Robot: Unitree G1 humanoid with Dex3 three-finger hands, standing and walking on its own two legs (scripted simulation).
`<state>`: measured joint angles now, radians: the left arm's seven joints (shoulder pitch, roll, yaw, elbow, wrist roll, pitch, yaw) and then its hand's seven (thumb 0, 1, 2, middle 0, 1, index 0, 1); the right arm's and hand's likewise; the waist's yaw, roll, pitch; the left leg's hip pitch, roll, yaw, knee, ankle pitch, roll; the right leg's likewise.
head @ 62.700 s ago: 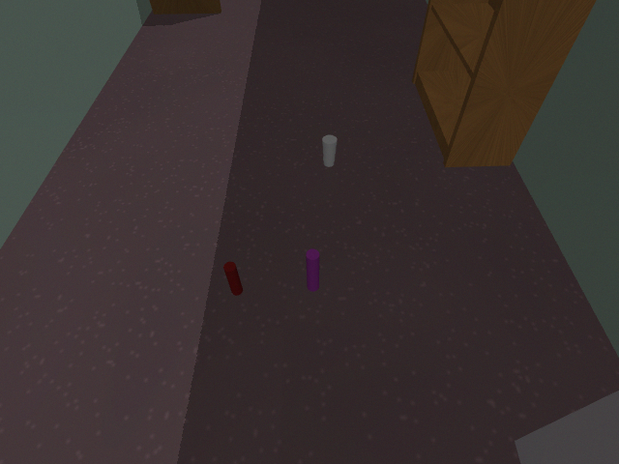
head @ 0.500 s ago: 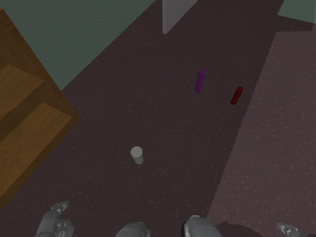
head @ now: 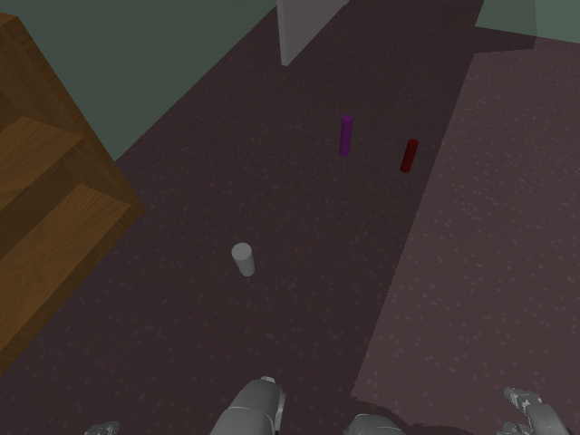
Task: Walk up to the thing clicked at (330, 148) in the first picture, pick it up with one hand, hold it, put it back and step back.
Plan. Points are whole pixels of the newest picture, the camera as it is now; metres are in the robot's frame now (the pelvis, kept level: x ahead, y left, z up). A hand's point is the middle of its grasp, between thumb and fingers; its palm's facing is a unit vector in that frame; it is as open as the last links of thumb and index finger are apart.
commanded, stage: step back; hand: left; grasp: from the side
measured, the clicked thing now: (244, 261) +0.70 +0.25 -0.68
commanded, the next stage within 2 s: stand in 1.74 s
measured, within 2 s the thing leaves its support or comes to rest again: neither
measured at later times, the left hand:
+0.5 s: hand out of the picture -0.09 +0.26 -0.14, palm faces +0.03 -0.91 -0.41, open 7.4 cm
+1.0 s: hand out of the picture -0.25 +0.26 -0.13, palm faces +0.10 -0.91 -0.40, open 7.4 cm
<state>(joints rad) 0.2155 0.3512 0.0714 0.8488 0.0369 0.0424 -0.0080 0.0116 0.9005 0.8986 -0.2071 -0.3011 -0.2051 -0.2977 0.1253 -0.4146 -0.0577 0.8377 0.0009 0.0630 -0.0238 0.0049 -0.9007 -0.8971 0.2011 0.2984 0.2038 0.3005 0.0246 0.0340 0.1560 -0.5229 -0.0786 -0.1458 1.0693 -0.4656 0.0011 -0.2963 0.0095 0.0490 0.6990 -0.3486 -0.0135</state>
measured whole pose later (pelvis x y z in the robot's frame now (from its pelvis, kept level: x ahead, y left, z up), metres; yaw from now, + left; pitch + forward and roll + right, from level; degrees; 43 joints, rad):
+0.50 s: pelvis -0.18 -0.02 +0.00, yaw +1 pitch -2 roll +0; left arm 0.17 0.39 0.08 0.85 0.02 0.06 0.01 0.01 0.90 0.90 -0.21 -0.30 -0.20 -0.30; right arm 0.13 -0.39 -0.04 0.83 -0.04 0.04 -0.01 0.01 -0.90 -0.90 0.20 0.30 0.21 0.30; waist 0.02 0.01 0.16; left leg -0.40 0.04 -0.01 0.64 -0.21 0.00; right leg -0.30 0.04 0.06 0.85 -0.49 0.01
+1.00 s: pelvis -0.28 -0.02 +0.01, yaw +6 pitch -2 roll +1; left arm 0.23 0.41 0.07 0.96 0.02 0.02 -0.02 0.01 0.90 0.90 -0.21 -0.30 -0.20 -0.30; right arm 0.25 -0.35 -0.05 0.99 -0.05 -0.01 0.01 0.01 -0.90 -0.90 0.20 0.30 0.20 0.30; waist 0.00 -0.03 0.06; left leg -0.21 -0.03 -0.02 0.56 -0.31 0.01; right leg -0.38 -0.02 0.04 0.82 -0.44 -0.02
